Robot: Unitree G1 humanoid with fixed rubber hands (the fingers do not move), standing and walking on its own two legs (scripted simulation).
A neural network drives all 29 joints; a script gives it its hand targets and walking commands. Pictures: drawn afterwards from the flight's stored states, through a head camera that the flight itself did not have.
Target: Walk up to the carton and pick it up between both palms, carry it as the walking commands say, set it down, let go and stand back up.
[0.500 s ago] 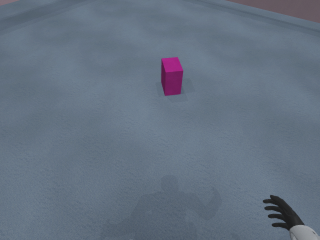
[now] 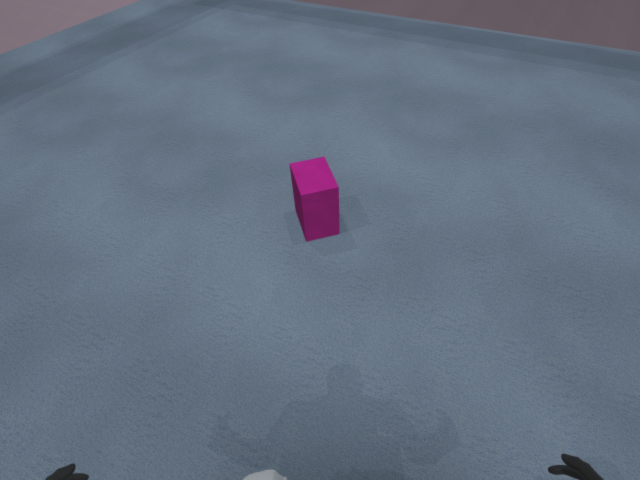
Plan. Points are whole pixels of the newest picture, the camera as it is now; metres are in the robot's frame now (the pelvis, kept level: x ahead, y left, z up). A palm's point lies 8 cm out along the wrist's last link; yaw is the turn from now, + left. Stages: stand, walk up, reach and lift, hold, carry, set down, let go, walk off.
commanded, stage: walk up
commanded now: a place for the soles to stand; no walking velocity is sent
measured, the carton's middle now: (315, 199) +1.29 +0.04 -0.62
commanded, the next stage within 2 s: none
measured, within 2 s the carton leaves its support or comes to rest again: neither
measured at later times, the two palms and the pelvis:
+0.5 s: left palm (116, 356) +0.33 +0.33 -0.07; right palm (586, 423) +0.22 -0.35 -0.10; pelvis +0.20 +0.00 -0.01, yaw -4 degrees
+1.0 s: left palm (126, 295) +0.46 +0.37 -0.10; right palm (490, 248) +0.50 -0.30 -0.06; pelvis +0.40 +0.04 +0.00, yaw -3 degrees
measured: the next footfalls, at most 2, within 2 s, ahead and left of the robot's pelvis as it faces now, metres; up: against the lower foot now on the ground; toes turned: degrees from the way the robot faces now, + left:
left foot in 0.12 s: +0.21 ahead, +0.15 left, +0.00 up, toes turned +5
right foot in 0.46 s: +0.33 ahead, -0.12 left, +0.00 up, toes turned -10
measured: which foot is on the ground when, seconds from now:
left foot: up 0.00-0.10, down 0.12-0.48, up 0.50-0.84, down 0.86-1.00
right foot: down 0.00-0.12, up 0.14-0.44, down 0.46-0.88, up 0.90-1.00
